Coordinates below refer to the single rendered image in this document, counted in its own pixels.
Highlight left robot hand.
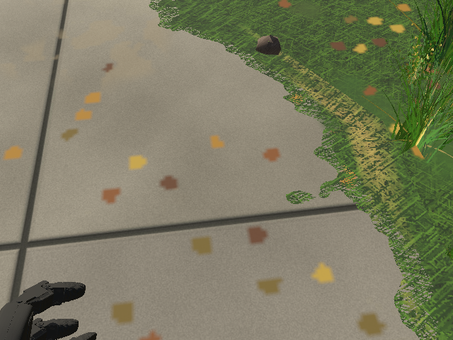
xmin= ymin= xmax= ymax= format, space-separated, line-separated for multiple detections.
xmin=0 ymin=280 xmax=97 ymax=340

